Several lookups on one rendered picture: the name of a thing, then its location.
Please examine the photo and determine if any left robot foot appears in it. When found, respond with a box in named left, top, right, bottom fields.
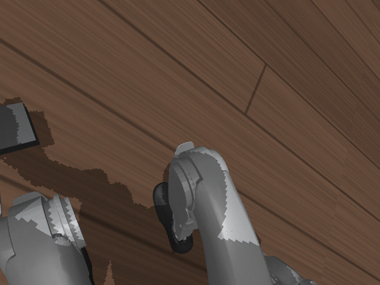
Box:
left=81, top=247, right=95, bottom=285

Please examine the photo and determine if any right robot hand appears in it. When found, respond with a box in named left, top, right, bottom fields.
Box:
left=263, top=252, right=304, bottom=285

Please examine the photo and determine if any carton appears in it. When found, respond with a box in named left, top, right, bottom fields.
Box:
left=0, top=103, right=40, bottom=155

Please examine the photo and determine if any right robot foot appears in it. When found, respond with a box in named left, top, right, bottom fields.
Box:
left=153, top=182, right=193, bottom=254

